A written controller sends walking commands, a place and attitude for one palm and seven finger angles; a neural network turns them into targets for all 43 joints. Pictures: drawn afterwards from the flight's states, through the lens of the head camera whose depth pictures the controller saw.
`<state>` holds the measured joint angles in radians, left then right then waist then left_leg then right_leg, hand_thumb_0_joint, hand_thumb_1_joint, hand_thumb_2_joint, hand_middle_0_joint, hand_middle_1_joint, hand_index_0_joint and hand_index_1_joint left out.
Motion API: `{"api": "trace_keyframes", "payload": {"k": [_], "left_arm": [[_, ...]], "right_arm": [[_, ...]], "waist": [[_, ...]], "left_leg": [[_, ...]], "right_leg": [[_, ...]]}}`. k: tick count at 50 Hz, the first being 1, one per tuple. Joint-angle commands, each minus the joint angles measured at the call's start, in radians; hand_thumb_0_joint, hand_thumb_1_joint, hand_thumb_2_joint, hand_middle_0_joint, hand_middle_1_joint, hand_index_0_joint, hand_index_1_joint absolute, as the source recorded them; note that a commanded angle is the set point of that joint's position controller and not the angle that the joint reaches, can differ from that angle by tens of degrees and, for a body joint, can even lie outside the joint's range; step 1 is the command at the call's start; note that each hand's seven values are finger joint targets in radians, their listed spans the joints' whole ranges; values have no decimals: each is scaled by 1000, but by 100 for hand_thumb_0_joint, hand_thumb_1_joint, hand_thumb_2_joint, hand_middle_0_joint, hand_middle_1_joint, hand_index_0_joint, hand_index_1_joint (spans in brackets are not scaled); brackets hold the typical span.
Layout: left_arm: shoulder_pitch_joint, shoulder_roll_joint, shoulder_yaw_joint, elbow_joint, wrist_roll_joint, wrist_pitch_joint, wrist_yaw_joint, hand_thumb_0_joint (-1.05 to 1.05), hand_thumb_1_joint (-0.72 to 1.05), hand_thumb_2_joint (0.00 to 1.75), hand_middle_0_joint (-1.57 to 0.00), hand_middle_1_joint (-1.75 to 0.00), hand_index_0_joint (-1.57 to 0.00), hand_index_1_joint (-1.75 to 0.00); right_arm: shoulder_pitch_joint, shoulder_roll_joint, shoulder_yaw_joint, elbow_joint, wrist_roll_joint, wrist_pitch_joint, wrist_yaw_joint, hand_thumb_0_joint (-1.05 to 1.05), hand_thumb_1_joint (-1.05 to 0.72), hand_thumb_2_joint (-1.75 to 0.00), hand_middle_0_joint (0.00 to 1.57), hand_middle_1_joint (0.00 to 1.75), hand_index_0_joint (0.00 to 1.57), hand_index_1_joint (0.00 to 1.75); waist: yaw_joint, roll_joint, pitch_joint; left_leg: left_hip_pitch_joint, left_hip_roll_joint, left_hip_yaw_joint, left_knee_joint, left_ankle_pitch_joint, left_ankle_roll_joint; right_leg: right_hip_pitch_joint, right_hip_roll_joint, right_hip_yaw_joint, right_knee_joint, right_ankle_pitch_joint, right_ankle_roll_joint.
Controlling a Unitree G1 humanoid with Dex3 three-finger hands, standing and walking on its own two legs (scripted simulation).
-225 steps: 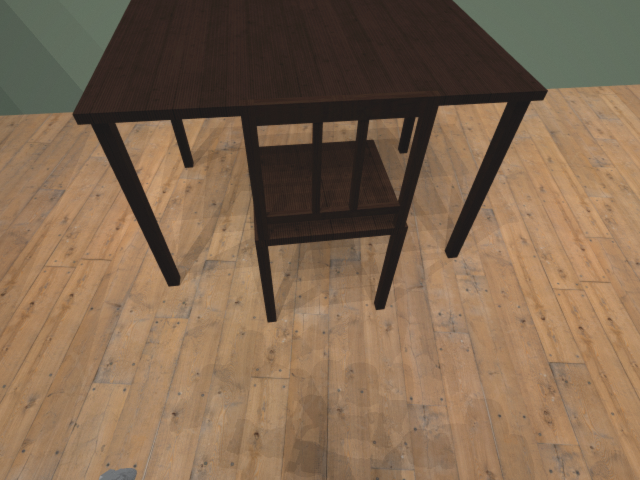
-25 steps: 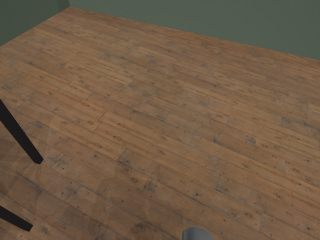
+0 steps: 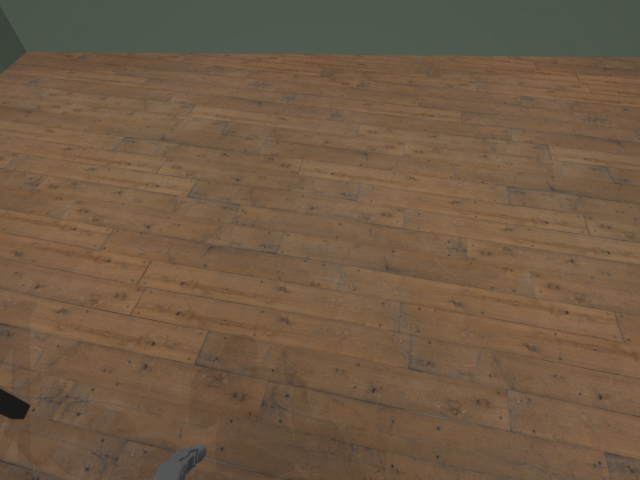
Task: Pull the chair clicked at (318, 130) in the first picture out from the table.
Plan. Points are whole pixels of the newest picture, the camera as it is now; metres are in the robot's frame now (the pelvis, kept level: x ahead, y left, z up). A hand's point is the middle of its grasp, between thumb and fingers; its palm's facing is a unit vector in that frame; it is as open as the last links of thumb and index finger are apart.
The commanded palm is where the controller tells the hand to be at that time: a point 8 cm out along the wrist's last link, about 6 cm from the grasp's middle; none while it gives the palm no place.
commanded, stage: turn to face it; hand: left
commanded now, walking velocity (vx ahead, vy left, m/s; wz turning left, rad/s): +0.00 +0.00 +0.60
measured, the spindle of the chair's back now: out of the picture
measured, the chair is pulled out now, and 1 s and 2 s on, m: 0.00 0.00 0.00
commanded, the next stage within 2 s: none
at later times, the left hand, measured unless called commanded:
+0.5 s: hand out of the picture -0.01 +0.28 -0.16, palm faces +0.32 -0.91 -0.26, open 7.3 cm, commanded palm none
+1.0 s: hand out of the picture -0.06 +0.19 -0.14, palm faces +0.57 -0.78 -0.25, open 7.3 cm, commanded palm none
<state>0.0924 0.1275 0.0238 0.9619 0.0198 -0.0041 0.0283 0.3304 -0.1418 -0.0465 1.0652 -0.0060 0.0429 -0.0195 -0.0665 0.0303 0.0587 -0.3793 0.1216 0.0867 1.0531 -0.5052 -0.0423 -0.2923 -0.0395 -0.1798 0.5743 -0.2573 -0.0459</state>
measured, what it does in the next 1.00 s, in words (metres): steps on the spot, turning left: left foot, then right foot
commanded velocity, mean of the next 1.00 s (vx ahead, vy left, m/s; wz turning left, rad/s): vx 0.00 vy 0.00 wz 0.60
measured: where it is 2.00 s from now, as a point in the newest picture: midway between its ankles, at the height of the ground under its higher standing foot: outside the picture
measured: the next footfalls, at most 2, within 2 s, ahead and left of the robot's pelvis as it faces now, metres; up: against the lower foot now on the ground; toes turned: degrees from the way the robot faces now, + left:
left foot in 0.22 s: +0.03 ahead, +0.14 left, +0.00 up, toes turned +17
right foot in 0.76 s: +0.07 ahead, -0.11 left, +0.00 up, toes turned +24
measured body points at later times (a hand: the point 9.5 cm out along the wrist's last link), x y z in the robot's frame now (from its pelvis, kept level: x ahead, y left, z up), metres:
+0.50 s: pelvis -0.01 +0.05 +0.02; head +0.02 +0.09 +0.46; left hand -0.03 +0.33 -0.14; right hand +0.10 -0.18 -0.12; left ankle -0.01 +0.13 -0.73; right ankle +0.01 -0.13 -0.64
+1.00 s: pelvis -0.02 -0.01 +0.01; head +0.03 +0.00 +0.46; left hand -0.09 +0.23 -0.12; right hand +0.20 -0.19 -0.14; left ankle -0.10 +0.11 -0.65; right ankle +0.03 -0.12 -0.73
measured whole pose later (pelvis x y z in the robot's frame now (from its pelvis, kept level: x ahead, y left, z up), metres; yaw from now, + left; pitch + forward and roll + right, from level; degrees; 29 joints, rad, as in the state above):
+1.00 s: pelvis -0.02 -0.01 +0.01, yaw +36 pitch +0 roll +2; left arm 0.21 0.17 0.03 0.89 0.02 0.02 0.02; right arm 0.17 -0.27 -0.11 0.93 -0.02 0.08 0.03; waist -0.02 0.01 0.09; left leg -0.49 0.03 0.02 1.05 -0.41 -0.08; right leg -0.18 -0.13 -0.16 0.50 -0.31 0.02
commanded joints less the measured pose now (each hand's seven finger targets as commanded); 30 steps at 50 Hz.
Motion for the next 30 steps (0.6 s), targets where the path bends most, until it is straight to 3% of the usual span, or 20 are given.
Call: {"api": "trace_keyframes", "payload": {"k": [1,5,7,8,9,10,11,12,13,14,15,17,20,27,30], "left_arm": [[56,191,60,-31,8,-7,14,0,90,90,-20,-30,-20,-30],[78,204,78,-33,14,2,14,0,90,90,-20,-30,-20,-30],[83,211,85,-44,13,6,12,0,90,90,-20,-30,-20,-30],[75,213,88,-45,9,10,10,0,90,90,-20,-30,-20,-30],[74,205,87,-52,2,15,7,0,90,90,-20,-30,-20,-30],[79,172,84,-64,-4,24,5,0,90,90,-20,-30,-20,-30],[68,110,75,-107,-12,32,-4,0,90,90,-20,-30,-20,-30],[-14,125,68,-137,1,36,-4,0,90,90,-20,-30,-20,-30],[-10,126,77,-135,3,36,-10,0,90,90,-20,-30,-20,-30],[-16,123,83,-117,9,37,-12,0,90,90,-20,-30,-20,-30],[-2,137,84,-103,8,34,-17,0,90,90,-20,-30,-20,-30],[48,153,85,-77,5,34,-19,0,90,90,-20,-30,-20,-30],[71,165,82,-66,-1,37,-16,0,90,90,-20,-30,-20,-30],[22,181,76,-102,-7,42,-9,0,90,90,-20,-30,-20,-30],[27,183,72,-114,-9,40,-7,0,90,90,-20,-30,-20,-30]], "right_arm": [[41,-44,-10,-46,-6,-4,7,0,-90,-90,20,30,20,30],[-25,-49,-20,-93,-7,-11,18,0,-90,-90,20,30,20,30],[-21,-53,-24,-109,-9,-15,21,0,-90,-90,20,30,20,30],[-3,-61,-26,-111,-11,-17,22,0,-90,-90,20,30,20,30],[20,-78,-32,-110,-13,-21,23,0,-90,-90,20,30,20,30],[54,-130,-43,-110,-15,-27,25,0,-90,-90,20,30,20,30],[84,-241,-68,-125,-24,-33,18,0,-90,-90,20,30,20,30],[109,-282,-78,-119,-29,-30,9,0,-90,-90,20,30,20,30],[65,-274,-77,-129,-29,-33,4,0,-90,-90,20,30,20,30],[15,-249,-72,-141,-26,-40,-3,0,-90,-90,20,30,20,30],[-32,-220,-61,-155,-23,-46,-6,0,-90,-90,20,30,20,30],[-59,-221,-54,-168,-18,-53,-10,0,-90,-90,20,30,20,30],[-45,-237,-57,-168,-12,-53,-10,0,-90,-90,20,30,20,30],[-42,-265,-68,-168,-17,-34,1,0,-90,-90,20,30,20,30],[-65,-279,-75,-179,-19,-26,5,0,-90,-90,20,30,20,30]], "waist": [[50,-148,-23],[78,-163,-38],[74,-181,-71],[60,-174,-84],[47,-125,-100],[25,55,-102],[3,360,-75],[-29,287,-76],[3,184,-89],[17,208,-80],[35,167,-87],[49,81,-104],[46,66,-137],[19,119,-98],[25,135,-102]], "left_leg": [[-20,-10,-9,-43,41,-15],[-27,-20,18,-186,30,-15],[1,-34,45,-292,81,-16],[45,-37,53,-363,141,-13],[120,-42,48,-473,229,-5],[191,32,-94,-633,299,28],[226,277,-451,-763,518,149],[198,352,-522,-794,569,243],[171,311,-457,-792,484,246],[169,234,-413,-777,484,206],[187,200,-362,-755,514,178],[251,147,-292,-734,636,159],[308,126,-273,-722,690,172],[264,124,-399,-740,539,214],[235,112,-448,-727,519,218]], "right_leg": [[4,-305,137,-281,279,-102],[60,-331,117,-241,230,-96],[90,-329,86,-184,244,-73],[77,-327,65,-145,210,-52],[38,-305,37,-79,161,-16],[-61,-243,3,74,19,35],[-290,-95,-33,306,-312,126],[-320,-66,84,507,-372,114],[-318,-85,146,578,-285,103],[-350,-77,166,615,-213,107],[-357,-79,177,636,-147,114],[-347,-70,174,636,-89,132],[-322,-62,178,576,-74,149],[-252,-36,185,385,-153,152],[-195,-14,185,290,-172,143]]}}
